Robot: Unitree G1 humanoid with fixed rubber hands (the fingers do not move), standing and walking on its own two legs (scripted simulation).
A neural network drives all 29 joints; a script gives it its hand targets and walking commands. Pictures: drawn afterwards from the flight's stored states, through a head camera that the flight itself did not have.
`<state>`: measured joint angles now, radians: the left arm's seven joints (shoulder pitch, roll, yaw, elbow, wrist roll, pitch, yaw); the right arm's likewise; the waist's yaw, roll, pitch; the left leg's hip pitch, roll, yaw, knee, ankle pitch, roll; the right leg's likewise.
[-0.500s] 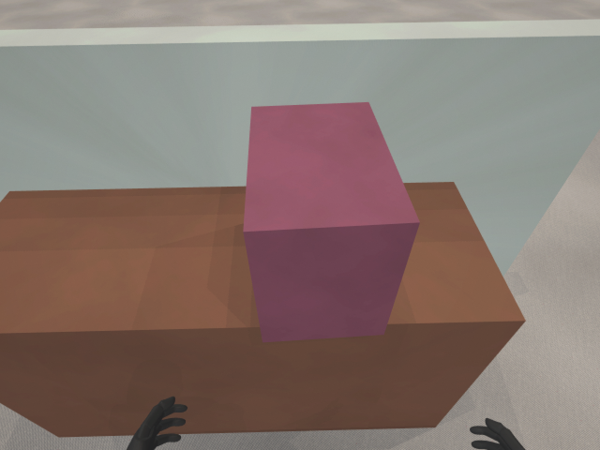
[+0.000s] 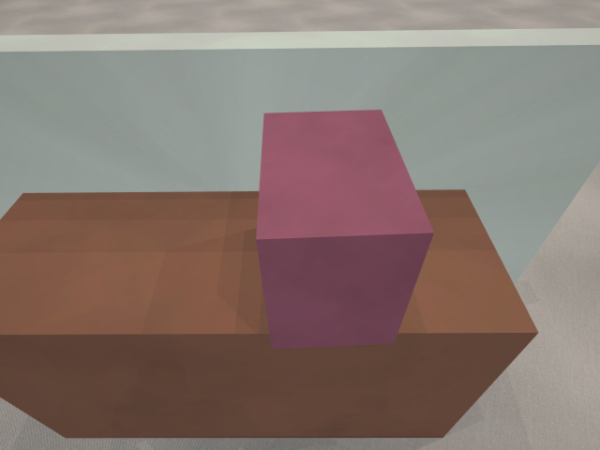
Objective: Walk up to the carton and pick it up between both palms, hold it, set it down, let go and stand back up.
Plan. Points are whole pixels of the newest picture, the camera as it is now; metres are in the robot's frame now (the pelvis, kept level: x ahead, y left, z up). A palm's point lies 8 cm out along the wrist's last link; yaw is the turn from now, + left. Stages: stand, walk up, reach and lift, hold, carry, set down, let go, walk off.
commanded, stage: stand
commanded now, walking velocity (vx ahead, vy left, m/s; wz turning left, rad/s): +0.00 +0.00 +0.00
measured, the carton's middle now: (327, 226) +0.50 -0.01 +0.01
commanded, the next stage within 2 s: none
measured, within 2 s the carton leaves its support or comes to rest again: neither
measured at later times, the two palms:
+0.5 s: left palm out of the picture +0.07 +0.31 -0.11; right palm out of the picture +0.08 -0.30 -0.10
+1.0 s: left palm out of the picture +0.07 +0.31 -0.11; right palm out of the picture +0.08 -0.30 -0.10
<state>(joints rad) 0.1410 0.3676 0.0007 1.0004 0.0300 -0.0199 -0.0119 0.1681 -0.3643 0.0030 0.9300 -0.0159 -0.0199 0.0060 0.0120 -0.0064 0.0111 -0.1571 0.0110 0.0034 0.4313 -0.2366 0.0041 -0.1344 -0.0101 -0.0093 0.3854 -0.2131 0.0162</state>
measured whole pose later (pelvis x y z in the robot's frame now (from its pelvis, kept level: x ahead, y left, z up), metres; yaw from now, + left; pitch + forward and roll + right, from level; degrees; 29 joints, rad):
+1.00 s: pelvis -0.01 +0.00 +0.00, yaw +0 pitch -2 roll +0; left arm 0.12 0.37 0.00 1.10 0.02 -0.02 0.00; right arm 0.13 -0.37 -0.01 1.05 -0.01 -0.02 0.00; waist 0.01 0.00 0.03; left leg -0.12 0.00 0.01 0.35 -0.19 0.01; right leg -0.11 -0.02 0.00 0.32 -0.17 0.02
